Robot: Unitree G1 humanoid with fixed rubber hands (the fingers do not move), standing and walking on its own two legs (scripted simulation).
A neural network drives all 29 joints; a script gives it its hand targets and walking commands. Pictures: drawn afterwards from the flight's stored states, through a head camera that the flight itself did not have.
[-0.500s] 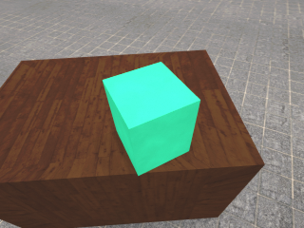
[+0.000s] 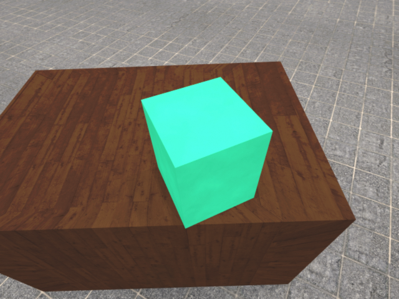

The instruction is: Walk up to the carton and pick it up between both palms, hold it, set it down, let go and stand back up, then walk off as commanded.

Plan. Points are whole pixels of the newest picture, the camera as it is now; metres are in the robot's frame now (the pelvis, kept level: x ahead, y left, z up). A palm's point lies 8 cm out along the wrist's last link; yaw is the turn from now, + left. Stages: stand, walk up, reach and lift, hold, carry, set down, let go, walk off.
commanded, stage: walk up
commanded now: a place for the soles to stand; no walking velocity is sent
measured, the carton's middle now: (202, 153) +0.44 +0.01 +0.02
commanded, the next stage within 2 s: reach and lift in 0.22 s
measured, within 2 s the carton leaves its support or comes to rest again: neither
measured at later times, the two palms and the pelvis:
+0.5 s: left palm (90, 293) +0.17 +0.26 -0.10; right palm (347, 294) +0.15 -0.28 -0.11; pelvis -0.01 -0.01 -0.03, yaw +1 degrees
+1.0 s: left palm out of the picture +0.13 +0.24 -0.07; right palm out of the picture +0.13 -0.29 -0.08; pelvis -0.01 -0.01 -0.01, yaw -1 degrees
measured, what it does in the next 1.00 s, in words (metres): stands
